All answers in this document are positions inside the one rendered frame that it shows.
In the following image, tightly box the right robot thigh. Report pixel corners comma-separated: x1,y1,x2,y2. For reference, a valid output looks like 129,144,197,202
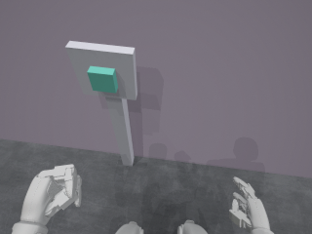
177,223,208,234

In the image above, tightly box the button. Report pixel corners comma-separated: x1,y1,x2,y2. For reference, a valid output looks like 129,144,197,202
87,66,118,94

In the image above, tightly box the left robot forearm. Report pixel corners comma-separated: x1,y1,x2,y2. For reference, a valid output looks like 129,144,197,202
12,221,49,234

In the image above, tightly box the robot right shin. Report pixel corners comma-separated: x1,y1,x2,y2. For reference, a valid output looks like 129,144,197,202
184,220,194,224

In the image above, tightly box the robot left hand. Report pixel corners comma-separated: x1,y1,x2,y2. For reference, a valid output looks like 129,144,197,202
20,164,82,225

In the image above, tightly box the robot right hand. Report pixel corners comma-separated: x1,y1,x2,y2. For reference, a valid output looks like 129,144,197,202
229,177,270,234

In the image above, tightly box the panel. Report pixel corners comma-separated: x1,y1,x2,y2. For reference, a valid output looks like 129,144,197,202
65,41,137,167

